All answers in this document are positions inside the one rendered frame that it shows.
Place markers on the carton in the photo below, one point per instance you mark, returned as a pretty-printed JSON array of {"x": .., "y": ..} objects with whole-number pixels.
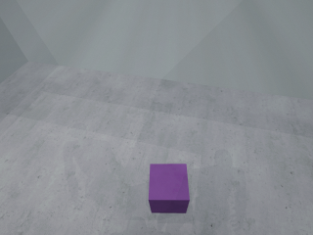
[{"x": 169, "y": 188}]

